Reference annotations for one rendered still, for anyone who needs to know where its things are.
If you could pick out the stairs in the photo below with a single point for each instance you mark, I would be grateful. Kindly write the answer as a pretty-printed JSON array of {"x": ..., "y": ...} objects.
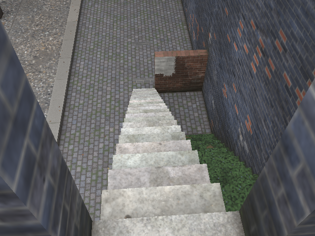
[{"x": 155, "y": 172}]

